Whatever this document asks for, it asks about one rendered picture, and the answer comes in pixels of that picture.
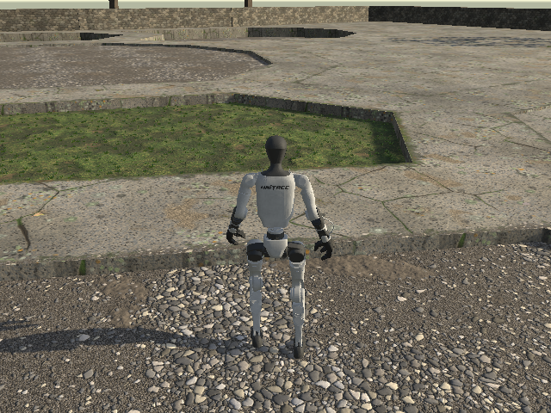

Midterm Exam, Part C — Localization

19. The robot left forearm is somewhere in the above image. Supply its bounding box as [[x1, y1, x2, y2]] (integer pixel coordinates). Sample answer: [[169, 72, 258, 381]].
[[228, 206, 243, 233]]

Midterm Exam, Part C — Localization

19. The robot right hand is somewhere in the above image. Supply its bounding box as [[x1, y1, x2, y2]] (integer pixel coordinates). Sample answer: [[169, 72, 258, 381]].
[[314, 239, 333, 261]]

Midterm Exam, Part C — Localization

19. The robot head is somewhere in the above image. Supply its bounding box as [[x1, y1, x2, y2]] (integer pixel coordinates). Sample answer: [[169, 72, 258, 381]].
[[261, 135, 290, 176]]

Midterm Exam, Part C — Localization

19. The robot right forearm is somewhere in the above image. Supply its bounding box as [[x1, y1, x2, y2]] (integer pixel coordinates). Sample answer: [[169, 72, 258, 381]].
[[311, 207, 331, 243]]

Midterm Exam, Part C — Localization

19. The left robot upper arm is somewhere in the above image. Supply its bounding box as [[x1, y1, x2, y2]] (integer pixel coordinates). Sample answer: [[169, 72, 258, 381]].
[[234, 173, 258, 219]]

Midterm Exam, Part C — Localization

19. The robot left shin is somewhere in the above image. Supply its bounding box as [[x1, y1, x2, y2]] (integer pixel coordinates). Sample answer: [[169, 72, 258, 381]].
[[249, 276, 262, 336]]

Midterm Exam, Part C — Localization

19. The robot left hand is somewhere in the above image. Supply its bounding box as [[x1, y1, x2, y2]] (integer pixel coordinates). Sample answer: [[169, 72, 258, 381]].
[[226, 230, 245, 245]]

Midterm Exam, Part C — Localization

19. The right robot upper arm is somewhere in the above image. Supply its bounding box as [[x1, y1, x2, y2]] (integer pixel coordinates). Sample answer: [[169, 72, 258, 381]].
[[294, 173, 319, 221]]

